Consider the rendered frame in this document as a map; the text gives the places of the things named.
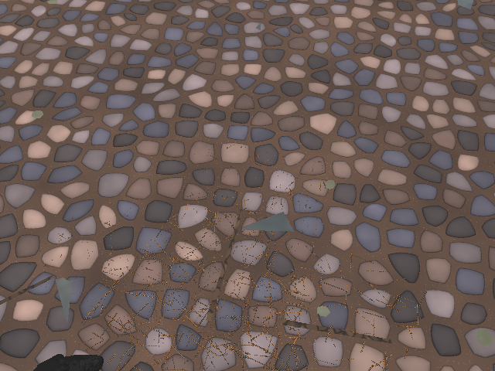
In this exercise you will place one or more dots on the robot left hand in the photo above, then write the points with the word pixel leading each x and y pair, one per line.
pixel 71 363

